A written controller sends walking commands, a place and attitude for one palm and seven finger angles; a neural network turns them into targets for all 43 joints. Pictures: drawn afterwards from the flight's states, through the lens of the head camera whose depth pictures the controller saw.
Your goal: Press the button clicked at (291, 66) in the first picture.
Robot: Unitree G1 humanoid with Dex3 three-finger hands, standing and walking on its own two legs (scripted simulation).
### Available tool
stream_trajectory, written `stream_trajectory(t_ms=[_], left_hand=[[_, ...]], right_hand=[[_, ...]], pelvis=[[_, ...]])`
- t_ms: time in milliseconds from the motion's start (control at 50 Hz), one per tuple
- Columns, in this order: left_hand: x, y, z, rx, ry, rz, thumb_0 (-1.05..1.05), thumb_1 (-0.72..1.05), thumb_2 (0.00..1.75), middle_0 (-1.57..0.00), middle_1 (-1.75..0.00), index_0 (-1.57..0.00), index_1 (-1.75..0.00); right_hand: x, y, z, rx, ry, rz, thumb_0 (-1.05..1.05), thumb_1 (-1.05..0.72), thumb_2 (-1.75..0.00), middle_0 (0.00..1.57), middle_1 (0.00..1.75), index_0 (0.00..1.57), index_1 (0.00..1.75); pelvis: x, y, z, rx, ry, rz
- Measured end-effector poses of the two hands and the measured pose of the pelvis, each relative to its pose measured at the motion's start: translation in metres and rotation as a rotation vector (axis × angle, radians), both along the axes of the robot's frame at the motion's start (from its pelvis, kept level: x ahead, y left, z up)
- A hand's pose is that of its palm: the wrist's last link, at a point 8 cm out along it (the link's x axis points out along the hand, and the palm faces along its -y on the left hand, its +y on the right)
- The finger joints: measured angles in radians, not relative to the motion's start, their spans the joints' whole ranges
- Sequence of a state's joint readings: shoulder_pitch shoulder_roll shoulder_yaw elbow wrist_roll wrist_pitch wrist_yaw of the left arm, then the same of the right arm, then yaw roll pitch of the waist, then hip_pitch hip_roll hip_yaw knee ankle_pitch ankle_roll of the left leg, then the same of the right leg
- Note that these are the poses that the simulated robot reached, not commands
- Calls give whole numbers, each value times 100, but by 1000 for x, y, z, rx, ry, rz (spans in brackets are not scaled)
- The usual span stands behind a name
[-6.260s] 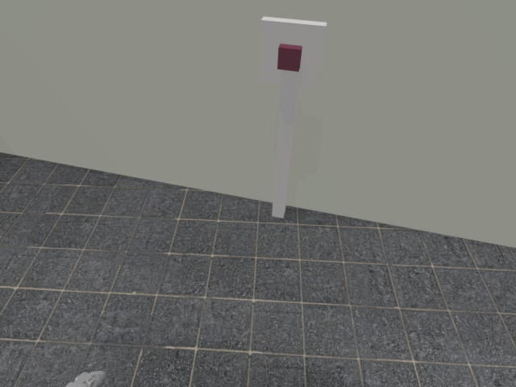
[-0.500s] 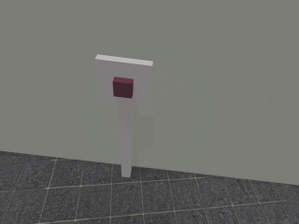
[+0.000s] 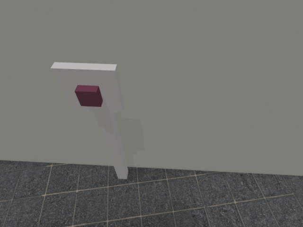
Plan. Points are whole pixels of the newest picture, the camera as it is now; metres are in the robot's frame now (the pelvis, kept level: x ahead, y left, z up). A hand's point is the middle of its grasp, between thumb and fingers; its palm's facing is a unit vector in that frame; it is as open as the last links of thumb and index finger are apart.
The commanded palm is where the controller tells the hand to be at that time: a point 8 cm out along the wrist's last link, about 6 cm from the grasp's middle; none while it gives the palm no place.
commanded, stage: come to a stop and stand still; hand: left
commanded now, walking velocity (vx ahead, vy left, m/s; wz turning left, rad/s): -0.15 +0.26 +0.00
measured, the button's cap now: (89, 95) +0.48 +0.23 +0.06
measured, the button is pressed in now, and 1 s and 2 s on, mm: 0 0 0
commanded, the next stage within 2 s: look again from close up in 1.20 s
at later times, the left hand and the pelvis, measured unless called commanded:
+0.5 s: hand out of the picture -0.06 +0.24 -0.18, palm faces +0.07 -0.99 -0.14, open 7.4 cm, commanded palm none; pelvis -0.03 +0.07 +0.01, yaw +0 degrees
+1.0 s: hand out of the picture -0.14 +0.20 -0.17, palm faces +0.05 -0.98 -0.18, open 7.4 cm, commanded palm none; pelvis -0.08 +0.05 +0.01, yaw -1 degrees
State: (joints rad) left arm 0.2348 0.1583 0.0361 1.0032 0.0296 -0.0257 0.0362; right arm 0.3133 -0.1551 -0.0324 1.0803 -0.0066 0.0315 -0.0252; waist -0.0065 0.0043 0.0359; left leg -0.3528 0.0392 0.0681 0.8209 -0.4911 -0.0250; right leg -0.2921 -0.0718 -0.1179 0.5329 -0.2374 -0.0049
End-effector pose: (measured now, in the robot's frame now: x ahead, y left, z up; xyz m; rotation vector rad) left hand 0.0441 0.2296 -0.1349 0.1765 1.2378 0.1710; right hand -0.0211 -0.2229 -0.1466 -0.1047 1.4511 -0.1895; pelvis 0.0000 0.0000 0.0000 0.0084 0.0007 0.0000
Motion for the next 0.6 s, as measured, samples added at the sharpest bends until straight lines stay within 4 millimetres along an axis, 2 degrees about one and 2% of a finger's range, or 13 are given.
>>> stream_trajectory(t_ms=[80, 160, 240, 280, 380, 500, 600], left_hand=[[-4, 2, -3, -14, -9, 20, 1, 94, 89, -20, -29, -20, -30], [-19, 14, -12, -31, 6, 42, 1, 93, 89, -20, -29, -20, -30], [-39, 35, -31, -53, 39, 60, 1, 91, 89, -20, -30, -20, -30], [-48, 45, -34, -59, 62, 71, 1, 91, 89, -20, -29, -20, -30], [-72, 59, -26, -75, 101, 72, 1, 91, 90, -20, -29, -19, -30], [-111, 64, -18, -98, 199, 69, 1, 91, 90, -20, -29, -19, -30], [-134, 64, -15, -107, 267, 55, 1, 91, 90, -20, -29, -19, -30]], right_hand=[[38, -4, 9, -25, -81, 47, 1, -91, -90, 20, 30, 20, 30], [73, 1, 19, -58, -178, 93, 1, -91, -90, 20, 30, 20, 30], [91, 16, 25, -97, -280, 122, 1, -91, -90, 20, 30, 20, 30], [89, 27, 27, -104, -296, 134, 1, -91, -90, 20, 30, 20, 30], [70, 54, 34, -91, -272, 138, 1, -91, -90, 20, 30, 20, 30], [40, 63, 39, -108, -248, 77, 0, -94, -90, 20, 30, 20, 30], [-2, 65, 38, -114, -170, 30, 0, -94, -90, 20, 30, 20, 30]], pelvis=[[-5, 3, 2, 0, -8, 6], [-14, 13, 0, -11, -14, 11], [-22, 31, -11, -31, -21, 17], [-27, 40, -11, -32, -25, 16], [-33, 56, 0, -39, -8, 15], [-34, 70, 9, -46, 19, 0], [-40, 73, 12, -53, 29, -12]])
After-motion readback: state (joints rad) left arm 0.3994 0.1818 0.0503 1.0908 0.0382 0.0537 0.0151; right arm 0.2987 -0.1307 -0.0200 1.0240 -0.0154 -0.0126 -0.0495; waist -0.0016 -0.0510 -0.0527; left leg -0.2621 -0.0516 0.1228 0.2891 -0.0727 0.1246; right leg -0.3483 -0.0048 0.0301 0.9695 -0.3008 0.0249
